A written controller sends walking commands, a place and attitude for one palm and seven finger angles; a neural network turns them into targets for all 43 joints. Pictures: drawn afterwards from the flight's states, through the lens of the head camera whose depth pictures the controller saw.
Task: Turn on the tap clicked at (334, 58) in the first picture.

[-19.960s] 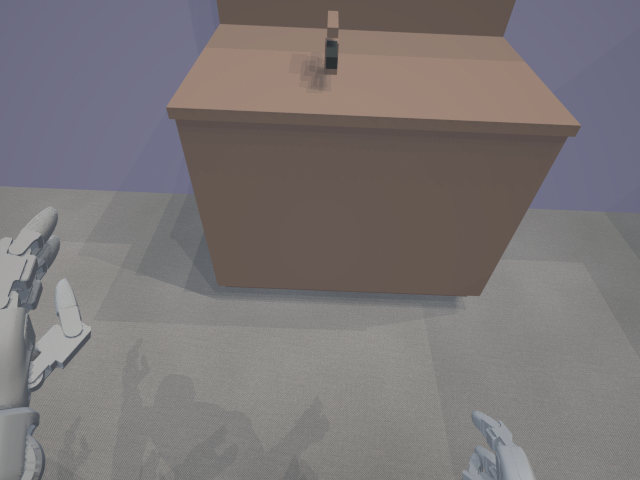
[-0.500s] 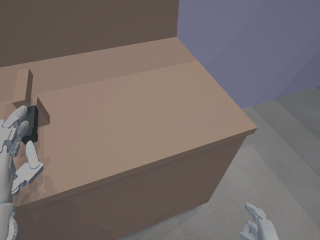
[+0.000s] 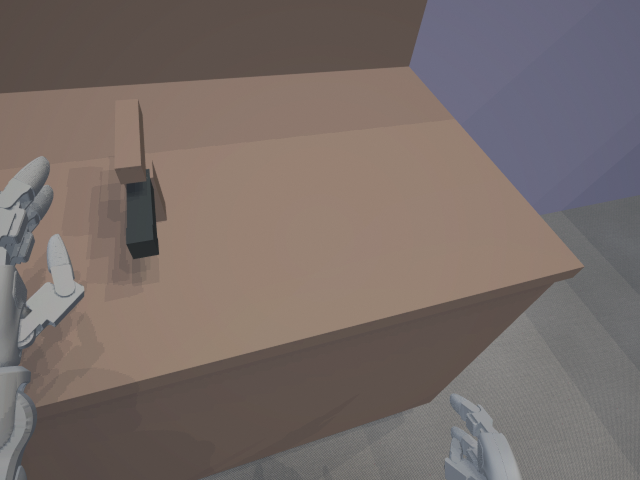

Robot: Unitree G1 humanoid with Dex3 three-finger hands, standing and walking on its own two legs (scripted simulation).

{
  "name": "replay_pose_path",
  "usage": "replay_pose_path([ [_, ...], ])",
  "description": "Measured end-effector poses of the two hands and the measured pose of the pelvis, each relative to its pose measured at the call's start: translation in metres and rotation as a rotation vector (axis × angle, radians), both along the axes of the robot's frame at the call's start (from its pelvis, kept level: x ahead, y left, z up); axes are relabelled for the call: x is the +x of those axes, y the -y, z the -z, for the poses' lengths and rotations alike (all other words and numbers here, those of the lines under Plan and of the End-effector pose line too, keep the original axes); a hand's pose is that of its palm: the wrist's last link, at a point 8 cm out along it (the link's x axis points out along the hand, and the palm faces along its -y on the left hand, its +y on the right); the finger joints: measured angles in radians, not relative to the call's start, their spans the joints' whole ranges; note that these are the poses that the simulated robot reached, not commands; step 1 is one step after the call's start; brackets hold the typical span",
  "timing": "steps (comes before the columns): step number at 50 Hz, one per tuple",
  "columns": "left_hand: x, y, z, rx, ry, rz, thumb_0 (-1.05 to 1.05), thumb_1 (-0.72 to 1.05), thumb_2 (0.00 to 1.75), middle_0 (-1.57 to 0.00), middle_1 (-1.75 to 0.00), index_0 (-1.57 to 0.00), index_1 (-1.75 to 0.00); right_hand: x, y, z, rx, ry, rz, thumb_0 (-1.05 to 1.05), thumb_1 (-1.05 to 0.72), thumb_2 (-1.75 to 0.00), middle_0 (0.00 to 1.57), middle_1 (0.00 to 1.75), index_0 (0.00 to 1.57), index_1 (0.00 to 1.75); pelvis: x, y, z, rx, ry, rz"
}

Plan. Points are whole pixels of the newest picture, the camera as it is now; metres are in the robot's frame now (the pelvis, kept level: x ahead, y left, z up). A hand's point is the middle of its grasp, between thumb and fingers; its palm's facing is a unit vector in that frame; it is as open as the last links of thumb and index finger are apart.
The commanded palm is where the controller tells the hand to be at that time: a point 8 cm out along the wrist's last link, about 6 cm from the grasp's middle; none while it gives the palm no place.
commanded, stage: come to a stop and stand still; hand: left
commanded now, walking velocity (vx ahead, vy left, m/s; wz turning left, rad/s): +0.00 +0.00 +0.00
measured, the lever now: (142, 241) +0.32 +0.26 +0.11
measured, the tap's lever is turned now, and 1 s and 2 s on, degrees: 0 0 0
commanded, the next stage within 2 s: look again from close up in 0.30 s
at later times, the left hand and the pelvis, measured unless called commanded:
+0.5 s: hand (92, 291) +0.21 +0.24 +0.18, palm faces +0.40 -0.84 -0.36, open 7.4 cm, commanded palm +0.16 +0.28 +0.18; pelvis +0.00 -0.01 +0.00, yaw +1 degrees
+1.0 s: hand (121, 319) +0.20 +0.21 +0.17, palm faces +0.38 -0.85 -0.37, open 7.4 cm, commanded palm +0.14 +0.25 +0.18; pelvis -0.02 -0.03 +0.00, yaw +0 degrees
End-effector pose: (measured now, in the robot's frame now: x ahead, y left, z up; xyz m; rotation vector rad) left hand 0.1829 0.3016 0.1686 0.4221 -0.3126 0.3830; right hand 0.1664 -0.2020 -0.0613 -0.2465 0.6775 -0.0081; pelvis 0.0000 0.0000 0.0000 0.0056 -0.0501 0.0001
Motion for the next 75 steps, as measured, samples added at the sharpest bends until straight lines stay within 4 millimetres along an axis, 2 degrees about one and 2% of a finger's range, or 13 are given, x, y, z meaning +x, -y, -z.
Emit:
replay_pose_path([
  [6,0.01,0.005,-0.031,0.043,0.137,0.062,0.01,0.9,0.9,-0.2,-0.3,-0.2,-0.3,0.026,-0.017,-0.01,0.032,0.074,-0.022,0.02,-0.91,-0.9,0.2,0.3,0.21,0.3,0.007,-0.013,0.001,-0.02,0.006,0.007],
  [11,0.014,0.005,-0.018,0.047,0.037,0.088,0.01,0.9,0.9,-0.2,-0.3,-0.2,-0.3,0.03,-0.017,-0.011,0.047,0.063,0.009,0.01,-0.91,-0.9,0.2,0.3,0.21,0.3,0.01,-0.016,-0.001,-0.032,-0.009,0.004],
  [17,0.005,-0.001,0.004,0.022,-0.094,0.024,0.01,0.89,0.9,-0.21,-0.3,-0.21,-0.3,0.018,-0.003,-0.002,0.014,-0.013,0.028,0.01,-0.91,-0.9,0.2,0.3,0.21,0.3,0.007,-0.009,-0.002,-0.031,-0.011,-0.003],
  [27,-0.01,0.028,-0.023,0.045,0.026,0.026,0.01,0.89,0.9,-0.21,-0.3,-0.21,-0.3,0.007,0.022,0.001,-0.001,-0.029,0.035,0.02,-0.91,-0.9,0.2,0.3,0.2,0.3,0.0,0.011,-0.003,-0.033,0.0,-0.017],
  [38,-0.021,0.048,0.0,-0.026,-0.079,0.006,0.01,0.89,0.9,-0.2,-0.3,-0.2,-0.3,-0.008,0.053,-0.006,-0.016,0.016,0.074,0.02,-0.91,-0.9,0.2,0.3,0.2,0.3,-0.013,0.032,-0.005,-0.02,-0.007,0.0],
  [48,-0.025,0.055,-0.012,0.017,-0.037,0.035,0.01,0.89,0.9,-0.21,-0.3,-0.21,-0.3,-0.025,0.068,-0.001,-0.047,-0.021,0.09,0.02,-0.91,-0.9,0.2,0.3,0.2,0.3,-0.018,0.034,-0.004,-0.03,-0.024,-0.002],
  [53,-0.02,0.045,-0.008,0.02,-0.066,0.026,0.01,0.89,0.9,-0.21,-0.3,-0.21,-0.3,-0.029,0.063,0.002,-0.043,-0.04,0.11,0.02,-0.91,-0.9,0.2,0.3,0.2,0.3,-0.013,0.028,-0.005,-0.024,-0.027,0.004],
  [55,-0.01,0.029,-0.021,0.143,-0.029,0.022,0.01,0.89,0.9,-0.21,-0.3,-0.21,-0.3,-0.029,0.057,0.004,-0.063,-0.048,0.071,0.02,-0.91,-0.9,0.2,0.3,0.2,0.3,-0.015,0.028,-0.004,-0.025,-0.033,-0.004],
  [58,0.004,0.002,-0.035,0.14,0.063,-0.029,0.01,0.89,0.9,-0.21,-0.3,-0.21,-0.3,-0.029,0.046,0.006,-0.042,-0.056,0.046,0.02,-0.91,-0.9,0.2,0.3,0.2,0.3,-0.016,0.025,-0.004,-0.022,-0.036,0.007],
  [60,0.009,0.002,-0.033,0.087,0.075,-0.028,0.01,0.89,0.9,-0.21,-0.3,-0.21,-0.3,-0.027,0.039,0.006,-0.01,-0.03,0.052,0.02,-0.91,-0.9,0.2,0.3,0.2,0.3,-0.013,0.018,-0.003,-0.019,-0.035,0.017],
  [65,0.008,0.034,-0.01,0.025,-0.026,0.107,0.01,0.9,0.9,-0.2,-0.3,-0.2,-0.3,-0.019,0.021,0.011,0.053,0.004,0.084,0.02,-0.91,-0.9,0.2,0.3,0.2,0.3,-0.001,0.001,-0.001,-0.014,-0.032,0.023],
  [67,0.006,0.037,-0.002,0.024,-0.066,0.136,0.01,0.9,0.9,-0.2,-0.3,-0.2,-0.3,-0.015,0.015,0.012,0.056,-0.005,0.088,0.02,-0.91,-0.9,0.2,0.3,0.2,0.3,0.003,0.0,-0.001,-0.014,-0.03,0.016],
  [75,0.002,-0.002,-0.011,0.046,0.006,0.0,0.01,0.89,0.9,-0.21,-0.3,-0.21,-0.3,0.011,0.006,0.002,0.004,-0.008,0.021,0.02,-0.91,-0.9,0.2,0.3,0.2,0.3,0.007,0.002,-0.001,-0.021,-0.021,-0.006],
])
